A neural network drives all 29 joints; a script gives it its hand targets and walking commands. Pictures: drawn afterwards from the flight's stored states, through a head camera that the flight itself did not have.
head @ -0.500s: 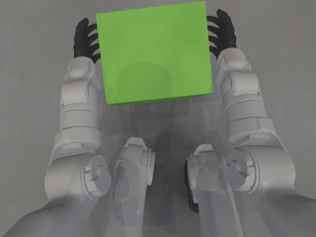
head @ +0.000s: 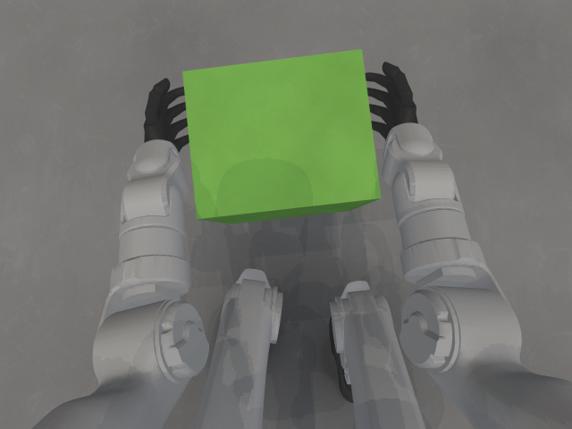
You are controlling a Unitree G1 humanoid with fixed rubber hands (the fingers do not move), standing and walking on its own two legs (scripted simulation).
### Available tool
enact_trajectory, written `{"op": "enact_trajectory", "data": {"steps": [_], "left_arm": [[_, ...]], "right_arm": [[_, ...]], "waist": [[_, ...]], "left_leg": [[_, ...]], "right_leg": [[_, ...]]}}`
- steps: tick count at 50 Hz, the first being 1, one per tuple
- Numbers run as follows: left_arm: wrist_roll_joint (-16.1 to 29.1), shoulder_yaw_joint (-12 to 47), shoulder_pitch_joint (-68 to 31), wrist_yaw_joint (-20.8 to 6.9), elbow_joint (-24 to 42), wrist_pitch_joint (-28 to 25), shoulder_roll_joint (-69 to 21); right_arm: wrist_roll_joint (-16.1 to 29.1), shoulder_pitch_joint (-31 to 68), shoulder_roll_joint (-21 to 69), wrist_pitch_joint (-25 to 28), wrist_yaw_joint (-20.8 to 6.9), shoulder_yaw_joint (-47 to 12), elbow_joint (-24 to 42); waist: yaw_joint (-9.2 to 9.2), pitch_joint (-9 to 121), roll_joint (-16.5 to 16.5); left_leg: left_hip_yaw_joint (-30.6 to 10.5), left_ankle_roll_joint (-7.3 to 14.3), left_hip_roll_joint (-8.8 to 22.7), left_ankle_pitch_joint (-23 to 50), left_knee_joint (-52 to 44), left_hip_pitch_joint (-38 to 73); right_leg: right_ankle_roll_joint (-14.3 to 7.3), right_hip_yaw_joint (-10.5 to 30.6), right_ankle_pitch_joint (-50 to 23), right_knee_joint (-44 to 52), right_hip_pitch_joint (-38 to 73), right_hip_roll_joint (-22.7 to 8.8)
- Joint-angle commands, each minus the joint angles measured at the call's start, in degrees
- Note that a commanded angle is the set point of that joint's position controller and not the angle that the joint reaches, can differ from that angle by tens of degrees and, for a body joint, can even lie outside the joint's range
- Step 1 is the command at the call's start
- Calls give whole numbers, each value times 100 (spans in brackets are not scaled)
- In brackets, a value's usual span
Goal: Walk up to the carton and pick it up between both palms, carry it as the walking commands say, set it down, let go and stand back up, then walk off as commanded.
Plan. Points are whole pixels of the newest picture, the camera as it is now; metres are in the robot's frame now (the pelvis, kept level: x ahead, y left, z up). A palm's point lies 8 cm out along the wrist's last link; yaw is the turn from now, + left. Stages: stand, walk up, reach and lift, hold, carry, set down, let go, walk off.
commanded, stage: reach and lift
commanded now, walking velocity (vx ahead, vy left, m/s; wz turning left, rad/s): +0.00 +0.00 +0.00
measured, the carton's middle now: (283, 154) +0.49 +0.06 -0.15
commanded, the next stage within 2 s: none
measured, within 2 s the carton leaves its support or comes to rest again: neither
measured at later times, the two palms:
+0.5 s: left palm (139, 136) +0.45 +0.21 +0.00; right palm (426, 112) +0.49 -0.09 +0.01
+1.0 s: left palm (103, 126) +0.43 +0.21 +0.08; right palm (469, 98) +0.47 -0.09 +0.08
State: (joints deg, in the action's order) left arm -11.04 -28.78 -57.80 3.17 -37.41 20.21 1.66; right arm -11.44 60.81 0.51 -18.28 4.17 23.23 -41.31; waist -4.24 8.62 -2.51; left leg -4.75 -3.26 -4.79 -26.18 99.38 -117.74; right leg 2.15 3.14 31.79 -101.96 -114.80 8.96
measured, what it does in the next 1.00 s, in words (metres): rises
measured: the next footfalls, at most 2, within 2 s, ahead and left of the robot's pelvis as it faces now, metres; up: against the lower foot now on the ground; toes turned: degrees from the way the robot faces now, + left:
none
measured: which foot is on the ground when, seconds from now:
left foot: down 0.00-1.00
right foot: down 0.00-1.00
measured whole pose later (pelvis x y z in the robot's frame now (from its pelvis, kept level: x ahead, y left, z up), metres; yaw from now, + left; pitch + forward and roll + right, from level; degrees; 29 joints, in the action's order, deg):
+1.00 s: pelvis +0.04 +0.00 +0.13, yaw +1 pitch +35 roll -1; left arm -11.0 -26.0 -39.8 3.8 -35.8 17.6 -3.6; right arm -11.5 42.7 4.5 -15.2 3.1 21.9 -40.4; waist -3.8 13.0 -2.3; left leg -6.4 -2.5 -5.3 -24.5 75.8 -85.9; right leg 0.9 5.5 29.1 -77.7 -83.0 8.1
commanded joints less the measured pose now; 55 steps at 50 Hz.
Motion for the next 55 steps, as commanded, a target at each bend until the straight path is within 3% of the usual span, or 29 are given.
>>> {"op": "enact_trajectory", "data": {"steps": [1, 55], "left_arm": [[901, 3106, -3540, -1572, -132, -36, -5627], [741, 3574, -1131, -1479, -85, -300, -6300]], "right_arm": [[735, 3358, 5672, 77, -1283, -2708, -163], [607, 964, 6141, 391, -1400, -3061, -110]], "waist": [[-234, 5853, 8], [-83, 4395, 125]], "left_leg": [[897, 97, -340, 1390, -835, 4233], [426, 116, -273, 1787, -3418, 6919]], "right_leg": [[-131, -578, -1053, 1300, 2512, 263], [-143, -125, -1561, 3871, 5193, 35]]}}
